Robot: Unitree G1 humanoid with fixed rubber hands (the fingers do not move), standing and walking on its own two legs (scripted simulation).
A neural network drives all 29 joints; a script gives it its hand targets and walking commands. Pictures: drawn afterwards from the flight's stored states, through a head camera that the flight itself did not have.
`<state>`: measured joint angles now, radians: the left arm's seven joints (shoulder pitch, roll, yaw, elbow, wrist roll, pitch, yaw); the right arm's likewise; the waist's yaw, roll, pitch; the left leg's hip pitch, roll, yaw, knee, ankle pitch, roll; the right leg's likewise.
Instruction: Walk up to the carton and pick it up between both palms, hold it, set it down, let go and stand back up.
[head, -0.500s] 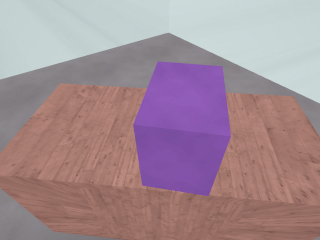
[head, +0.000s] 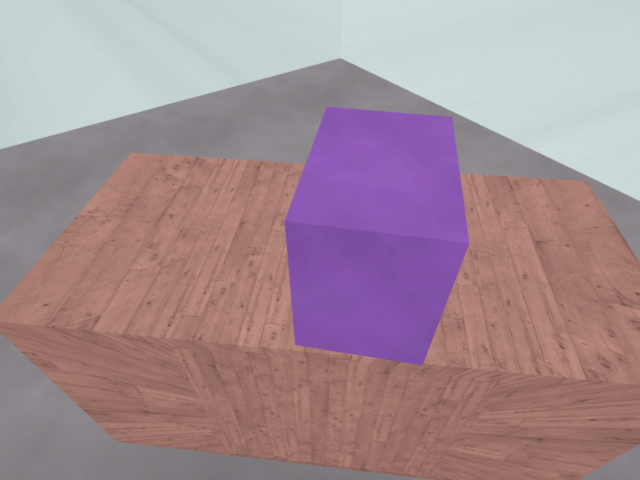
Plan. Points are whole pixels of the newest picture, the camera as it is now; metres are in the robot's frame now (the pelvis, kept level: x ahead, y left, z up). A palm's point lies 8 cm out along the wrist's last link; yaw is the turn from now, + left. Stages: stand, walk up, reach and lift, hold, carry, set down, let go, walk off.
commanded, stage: stand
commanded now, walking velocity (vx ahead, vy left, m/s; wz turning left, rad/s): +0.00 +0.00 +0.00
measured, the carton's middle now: (373, 231) +0.53 -0.06 +0.02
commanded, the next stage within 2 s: none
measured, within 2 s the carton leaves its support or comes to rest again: neither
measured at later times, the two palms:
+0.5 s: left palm out of the picture -0.04 +0.23 -0.14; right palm out of the picture -0.01 -0.22 -0.15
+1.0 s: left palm out of the picture -0.01 +0.23 -0.14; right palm out of the picture +0.01 -0.22 -0.14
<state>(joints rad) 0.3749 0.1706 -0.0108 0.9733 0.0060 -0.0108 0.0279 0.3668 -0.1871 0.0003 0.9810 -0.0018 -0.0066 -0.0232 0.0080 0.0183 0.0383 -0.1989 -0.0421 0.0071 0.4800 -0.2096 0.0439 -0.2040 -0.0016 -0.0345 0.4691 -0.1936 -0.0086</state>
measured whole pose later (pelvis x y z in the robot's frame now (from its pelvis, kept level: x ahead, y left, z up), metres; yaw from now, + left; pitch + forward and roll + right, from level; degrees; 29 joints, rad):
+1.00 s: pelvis +0.01 +0.00 +0.00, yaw +0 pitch -2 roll +0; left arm 0.37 0.15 0.01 1.04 0.00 -0.01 0.04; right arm 0.34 -0.16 -0.02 1.01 0.00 0.00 -0.04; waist 0.01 0.01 0.02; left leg -0.23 -0.05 0.01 0.48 -0.22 0.05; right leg -0.24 -0.01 -0.01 0.49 -0.21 0.00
